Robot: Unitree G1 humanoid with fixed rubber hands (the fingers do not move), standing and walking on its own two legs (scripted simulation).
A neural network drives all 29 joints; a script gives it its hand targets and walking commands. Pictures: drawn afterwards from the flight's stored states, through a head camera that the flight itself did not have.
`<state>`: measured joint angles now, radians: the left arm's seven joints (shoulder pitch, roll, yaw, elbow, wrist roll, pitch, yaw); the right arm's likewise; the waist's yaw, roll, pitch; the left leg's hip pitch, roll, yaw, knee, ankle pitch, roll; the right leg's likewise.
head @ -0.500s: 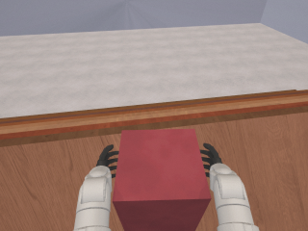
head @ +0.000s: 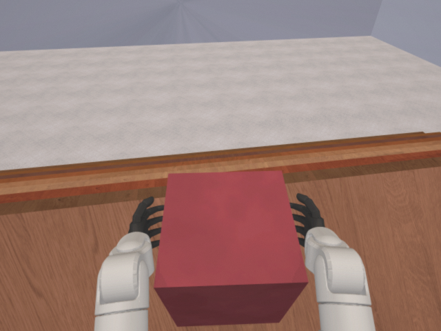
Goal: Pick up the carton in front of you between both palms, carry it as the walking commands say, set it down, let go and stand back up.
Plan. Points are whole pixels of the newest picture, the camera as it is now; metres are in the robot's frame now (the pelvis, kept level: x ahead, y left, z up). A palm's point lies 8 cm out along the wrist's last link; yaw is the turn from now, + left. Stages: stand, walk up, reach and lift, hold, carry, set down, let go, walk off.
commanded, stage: carry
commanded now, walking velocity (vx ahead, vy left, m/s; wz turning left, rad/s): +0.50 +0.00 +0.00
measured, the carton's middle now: (226, 252) +0.30 +0.00 +0.02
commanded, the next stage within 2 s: none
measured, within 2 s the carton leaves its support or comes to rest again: neither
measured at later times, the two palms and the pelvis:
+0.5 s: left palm (168, 150) +0.50 +0.13 +0.12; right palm (300, 155) +0.48 -0.17 +0.12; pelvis +0.25 +0.00 +0.02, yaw -1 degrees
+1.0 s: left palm (188, 99) +0.78 +0.11 +0.11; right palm (282, 99) +0.79 -0.19 +0.10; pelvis +0.55 -0.05 +0.02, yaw +2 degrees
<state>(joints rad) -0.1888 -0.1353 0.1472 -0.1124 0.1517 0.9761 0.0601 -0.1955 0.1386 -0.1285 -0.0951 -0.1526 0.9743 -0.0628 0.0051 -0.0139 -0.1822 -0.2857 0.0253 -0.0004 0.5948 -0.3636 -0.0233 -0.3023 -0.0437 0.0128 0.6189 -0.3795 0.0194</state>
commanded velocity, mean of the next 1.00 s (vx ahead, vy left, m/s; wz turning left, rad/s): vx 0.50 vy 0.00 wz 0.00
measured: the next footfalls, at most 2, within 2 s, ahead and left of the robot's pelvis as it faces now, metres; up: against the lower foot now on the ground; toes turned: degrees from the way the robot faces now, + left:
left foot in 0.24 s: +0.16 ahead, +0.09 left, +0.00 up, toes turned +9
right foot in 0.62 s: +0.51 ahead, -0.11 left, +0.00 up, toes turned -11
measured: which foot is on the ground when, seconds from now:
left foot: down 0.00-0.12, up 0.14-0.22, down 0.24-0.66, up 0.68-1.00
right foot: down 0.00-0.26, up 0.28-0.60, down 0.62-1.00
